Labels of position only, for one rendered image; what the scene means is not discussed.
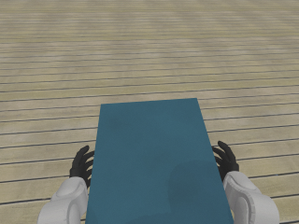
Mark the left robot hand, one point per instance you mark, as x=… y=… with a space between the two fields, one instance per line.
x=80 y=166

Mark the right robot hand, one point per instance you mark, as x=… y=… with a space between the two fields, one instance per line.
x=227 y=162

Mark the robot right forearm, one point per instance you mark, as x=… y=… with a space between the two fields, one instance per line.
x=249 y=205

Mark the robot left forearm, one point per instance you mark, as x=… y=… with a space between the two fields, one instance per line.
x=67 y=205

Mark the carton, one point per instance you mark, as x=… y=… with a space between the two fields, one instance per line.
x=153 y=164

